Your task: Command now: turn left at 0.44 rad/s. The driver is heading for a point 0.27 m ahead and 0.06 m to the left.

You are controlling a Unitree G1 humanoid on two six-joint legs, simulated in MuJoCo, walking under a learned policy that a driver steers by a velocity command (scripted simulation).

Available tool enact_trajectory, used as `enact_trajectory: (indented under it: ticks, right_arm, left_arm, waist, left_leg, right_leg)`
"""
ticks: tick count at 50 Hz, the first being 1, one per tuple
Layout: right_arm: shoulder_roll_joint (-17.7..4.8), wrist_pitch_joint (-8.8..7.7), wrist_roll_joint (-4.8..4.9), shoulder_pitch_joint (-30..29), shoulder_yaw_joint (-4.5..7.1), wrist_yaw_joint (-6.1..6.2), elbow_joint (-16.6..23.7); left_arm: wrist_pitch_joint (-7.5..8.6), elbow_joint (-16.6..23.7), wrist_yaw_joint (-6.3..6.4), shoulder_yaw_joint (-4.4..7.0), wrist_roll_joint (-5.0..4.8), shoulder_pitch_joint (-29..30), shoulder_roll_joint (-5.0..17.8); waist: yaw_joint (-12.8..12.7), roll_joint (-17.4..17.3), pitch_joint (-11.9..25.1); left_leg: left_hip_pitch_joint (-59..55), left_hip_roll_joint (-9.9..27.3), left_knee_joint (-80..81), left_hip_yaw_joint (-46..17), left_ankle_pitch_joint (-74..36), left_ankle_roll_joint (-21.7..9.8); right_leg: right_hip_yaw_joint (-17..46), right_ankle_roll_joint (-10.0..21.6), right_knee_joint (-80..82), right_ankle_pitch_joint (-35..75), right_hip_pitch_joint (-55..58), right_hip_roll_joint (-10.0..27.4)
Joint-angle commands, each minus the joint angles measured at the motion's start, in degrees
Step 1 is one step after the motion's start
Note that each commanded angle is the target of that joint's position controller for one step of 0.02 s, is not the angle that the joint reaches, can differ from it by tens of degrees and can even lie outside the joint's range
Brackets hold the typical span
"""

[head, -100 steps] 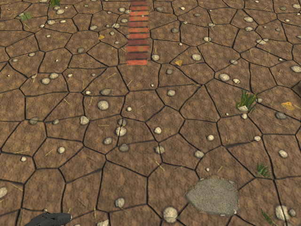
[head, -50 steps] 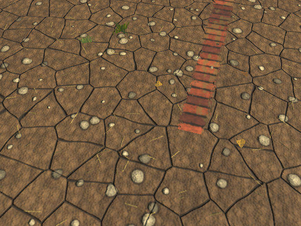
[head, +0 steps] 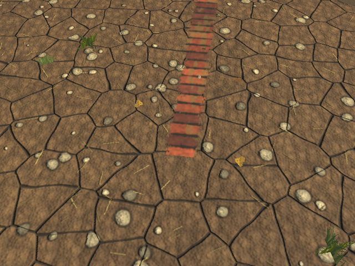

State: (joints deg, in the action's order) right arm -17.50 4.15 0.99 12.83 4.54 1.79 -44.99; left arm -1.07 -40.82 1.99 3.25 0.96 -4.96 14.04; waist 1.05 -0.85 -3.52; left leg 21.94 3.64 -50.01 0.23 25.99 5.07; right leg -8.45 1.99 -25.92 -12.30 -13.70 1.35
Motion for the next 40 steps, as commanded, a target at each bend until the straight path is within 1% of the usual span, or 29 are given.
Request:
enact_trajectory:
  ticks: [1, 3, 4, 5, 6, 7, 8, 9, 10, 11, 12, 15, 17, 20, 21, 22, 24, 25, 27, 29, 30, 31, 32, 33, 34, 35, 36, 38, 40]
  right_arm:
    - [-4.59, -0.76, -0.06, -1.13, 0.78, -1.02, 5.13]
    - [-4.68, -0.65, -0.05, 1.14, 0.98, -1.75, 4.92]
    - [-4.69, -0.66, -0.14, 3.37, 1.16, -2.02, 4.21]
    - [-6.16, -0.74, -0.51, 5.23, 1.74, -1.9, 3.63]
    - [-11.59, -0.96, -0.46, 6.37, 3.18, -1.01, 4.18]
    - [-16.6, -1.87, -1.78, 5.45, 3.93, -0.91, 6.02]
    - [-14.33, -3.4, -3.19, 4.54, 3.28, -1.37, 6.87]
    - [-12.71, -4.51, -2.8, 1.72, 2.72, -1.35, 7.0]
    - [-11.36, -4.86, -1.48, -1.54, 2.53, -1.05, 7.48]
    - [-9.28, -4.83, -0.29, -3.52, 1.81, -0.67, 7.84]
    - [-8.23, -4.69, -0.19, -3.58, 1.24, -0.3, 8.12]
    - [-8.28, -4.41, -0.63, -1.58, 1.18, 0.12, 8.5]
    - [-9.05, -4.12, -0.4, -0.65, 1.48, 0.35, 8.54]
    - [-10.21, -3.55, -0.41, -0.97, 1.95, 0.55, 9.08]
    - [-9.82, -3.42, -0.65, -1.91, 1.74, 0.5, 9.3]
    - [-9.02, -3.39, -0.75, -1.68, 1.47, 0.39, 9.2]
    - [-7.79, -3.61, -0.88, -1.01, 0.71, -0.11, 8.13]
    - [-7.68, -3.75, -1.03, -0.5, 0.41, -0.4, 7.39]
    - [-8.95, -4.07, -1.11, -0.04, 0.44, -0.82, 6.6]
    - [-9.22, -4.57, -0.78, -0.74, 0.3, -1.0, 6.1]
    - [-8.61, -4.87, -0.65, -1.2, 0.03, -1.09, 5.94]
    - [-7.06, -5.31, -0.87, -1.75, -0.5, -1.18, 5.96]
    - [-3.64, -5.87, -1.53, -3.29, -1.63, -1.3, 6.63]
    - [-1.63, -6.8, -2.22, -3.93, -2.06, -1.18, 8.96]
    - [-6.34, -7.43, -1.36, -7.81, -0.84, -0.54, 10.5]
    - [-8.55, -7.56, -0.51, -7.29, 0.07, -0.42, 10.04]
    - [-7.7, -7.36, -0.67, -6.21, 0.06, -0.64, 8.94]
    - [-5.93, -6.64, -1.14, -6.37, -0.01, -1.03, 8.2]
    - [-2.37, -6.23, -0.86, -6.26, -0.85, -1.58, 7.59]
  left_arm:
    - [0.27, 2.6, 0.1, 3.09, -0.49, 1.38, 10.54]
    - [0.1, 2.23, 0.03, 3.33, -1.32, 2.67, 11.4]
    - [-0.09, 1.85, 0.06, 3.38, -1.92, 3.15, 11.36]
    - [-0.23, 0.57, -0.02, 3.21, -2.25, 0.9, 10.01]
    - [-0.26, 0.47, -0.34, 2.63, -0.81, -0.94, 7.24]
    - [-0.01, 4.51, 0.1, 2.04, 0.14, 5.23, 6.31]
    - [0.05, 4.75, 0.41, 2.74, -0.29, 7.75, 8.42]
    - [-0.08, 3.94, 0.41, 3.22, -1.19, 6.24, 9.31]
    - [-0.17, 2.36, 0.69, 3.63, -1.11, 4.12, 9.62]
    - [-0.26, 1.61, 1.02, 3.94, -0.62, 3.19, 10.38]
    - [-0.09, 1.19, 0.97, 3.99, -0.39, 2.51, 10.04]
    - [0.41, 0.94, 0.65, 3.74, -1.11, 1.36, 8.81]
    - [0.58, 1.33, 0.68, 3.44, -1.21, 2.46, 8.13]
    - [0.91, 1.59, 0.41, 3.21, -1.27, 3.25, 7.99]
    - [0.98, 1.01, 0.18, 3.11, -1.34, 2.05, 8.08]
    - [1.13, 0.44, -0.21, 2.9, -1.44, 0.94, 8.03]
    - [1.72, 0.26, -1.13, 2.36, -1.68, 1.33, 7.63]
    - [2.19, 0.33, -1.61, 2.09, -1.81, 1.62, 7.53]
    - [3.28, 0.47, -2.37, 1.89, -2.43, 2.08, 8.19]
    - [4.58, -0.69, -2.96, 1.57, -2.79, -0.4, 7.65]
    - [5.12, -1.98, -3.12, 1.5, -2.77, -3.06, 7.31]
    - [5.51, -3.34, -3.08, 1.55, -2.7, -6.34, 7.55]
    - [5.85, -4.03, -2.78, 1.67, -2.24, -9.71, 8.98]
    - [5.79, -4.43, -2.46, 2.92, -1.64, -12.17, 15.37]
    - [6.03, -4.83, -2.93, 3.31, -0.74, -14.6, 15.83]
    - [6.39, -4.56, -2.88, 2.41, -0.87, -13.52, 13.16]
    - [6.38, -4.32, -2.69, 1.93, -1.23, -12.41, 11.47]
    - [5.61, -3.96, -1.97, 1.22, -1.91, -10.35, 9.89]
    - [4.5, -4.37, -1.15, 0.56, -1.4, -9.65, 8.35]
  waist:
    - [-1.48, 8.44, 6.48]
    - [0.37, 8.46, 7.09]
    - [1.72, 8.09, 7.39]
    - [1.96, 5.22, 6.86]
    - [0.52, -8.23, 6.08]
    - [2.01, -18.0, 4.16]
    - [3.53, -10.26, 6.23]
    - [1.41, -8.2, 5.29]
    - [-0.29, -5.33, 4.59]
    - [-0.92, -5.33, 4.35]
    - [-1.26, -5.88, 5.15]
    - [-0.98, -5.32, 7.33]
    - [-0.2, -5.84, 6.85]
    - [0.49, -7.2, 6.01]
    - [0.28, -7.52, 6.54]
    - [0.77, -7.65, 7.85]
    - [2.21, -9.19, 6.6]
    - [2.66, -9.92, 5.43]
    - [3.11, -9.25, 2.88]
    - [1.33, -7.12, 1.72]
    - [-0.19, -6.15, 1.82]
    - [-1.72, -5.09, 2.46]
    - [-2.99, -0.3, 2.92]
    - [-1.38, 12.32, 3.84]
    - [-4.38, 14.55, 1.04]
    - [-3.67, 9.59, -0.2]
    - [-3.08, 8.51, 1.42]
    - [-2.71, 7.5, 3.36]
    - [-2.12, 7.72, 4.84]
  left_leg:
    - [-0.75, 0.41, 4.51, 1.76, -0.68, -1.69]
    - [-4.84, -0.35, 11.23, 3.36, -4.74, -3.72]
    - [-8.57, -1.55, 17.34, 4.62, -9.49, -5.27]
    - [-12.88, -2.33, 23.48, 2.67, -15.08, -7.5]
    - [-19.27, 7.18, 29.9, -12.48, -29.92, -12.04]
    - [-18.42, 19.31, 32.78, -31.38, -38.31, -23.93]
    - [-16.75, 18.91, 34.12, -30.54, -33.92, -26.57]
    - [-15.69, 15.69, 33.93, -24.96, -30.08, -23.28]
    - [-15.59, 12.13, 33.24, -21.04, -26.37, -19.65]
    - [-16.02, 10.7, 32.94, -19.47, -26.81, -17.75]
    - [-15.33, 9.34, 32.62, -18.1, -30.01, -17.35]
    - [-18.23, 8.05, 31.76, -17.21, -34.02, -17.76]
    - [-19.68, 7.65, 31.44, -18.34, -32.11, -17.75]
    - [-18.21, 7.05, 31.1, -20.65, -26.9, -17.96]
    - [-17.8, 7.26, 30.85, -20.05, -26.14, -17.97]
    - [-16.91, 7.01, 31.59, -19.74, -19.76, -18.05]
    - [-13.31, 6.58, 34.18, -20.56, -4.29, -18.05]
    - [-12.04, 6.89, 35.21, -21.49, 0.43, -18.04]
    - [-10.94, 7.88, 35.82, -22.87, 5.11, -18.06]
    - [-8.74, 7.84, 34.52, -22.07, 6.91, -17.33]
    - [-6.82, 6.96, 33.15, -20.96, 7.0, -16.56]
    - [-4.76, 5.37, 30.4, -19.21, 5.66, -15.25]
    - [-0.52, 1.7, 21.0, -14.51, -1.35, -12.37]
    - [9.43, -6.88, 7.29, -3.14, -0.59, -7.43]
    - [17.6, -7.21, -1.92, -2.17, 10.34, -5.06]
    - [20.16, -4.46, -7.83, -4.3, 9.47, -4.4]
    - [19.91, -3.32, -10.04, -4.34, 6.64, -3.9]
    - [18.48, -1.44, -7.49, -3.67, -0.24, -2.68]
    - [11.68, -1.99, -1.01, -1.62, -6.11, -1.56]
  right_leg:
    - [11.96, 12.24, 8.27, 13.15, 5.98, 17.49]
    - [10.15, 10.2, 5.57, 14.53, 5.21, 17.44]
    - [8.22, 8.04, 2.89, 12.72, 3.76, 16.41]
    - [5.24, 4.03, -2.23, 7.03, 0.37, 13.93]
    - [-1.3, -2.17, -16.69, -5.5, -10.19, 7.63]
    - [1.76, -5.91, -29.26, -25.96, -23.42, -1.99]
    - [9.78, -5.43, -38.7, -27.16, -24.12, -1.33]
    - [11.81, -4.46, -40.83, -21.66, -24.18, -0.17]
    - [12.35, -4.34, -39.87, -16.43, -24.33, 0.55]
    - [12.65, -4.72, -38.7, -12.86, -24.7, 0.83]
    - [12.33, -5.31, -39.65, -10.25, -22.69, 0.19]
    - [12.45, -6.44, -36.87, -6.82, -21.51, -0.99]
    - [12.82, -7.11, -31.0, -6.4, -21.78, -1.29]
    - [13.46, -7.8, -23.58, -6.41, -19.25, -1.74]
    - [13.06, -7.85, -21.84, -6.23, -17.61, -1.31]
    - [12.26, -7.64, -19.76, -5.75, -15.16, -0.78]
    - [10.05, -6.77, -15.95, -6.07, -11.36, -0.29]
    - [9.1, -6.1, -14.41, -6.97, -10.08, -0.34]
    - [7.89, -3.95, -11.07, -8.33, -8.83, -0.52]
    - [6.69, -1.18, -4.66, -5.51, -4.05, -1.23]
    - [6.21, 0.13, -0.98, -3.9, 0.34, -1.95]
    - [7.95, 1.32, 1.0, -4.04, 4.9, -1.49]
    - [16.33, 3.24, 4.62, -3.17, 10.38, 3.99]
    - [32.59, 9.17, 8.83, 0.79, 16.25, 13.59]
    - [43.9, 16.45, 12.43, 5.68, 15.62, 21.01]
    - [41.12, 16.57, 10.86, 12.11, 16.5, 20.47]
    - [34.92, 14.22, 9.22, 19.1, 17.87, 17.53]
    - [26.31, 10.73, 8.12, 31.92, 19.04, 13.64]
    - [19.39, 8.98, 7.81, 39.45, 15.52, 9.6]
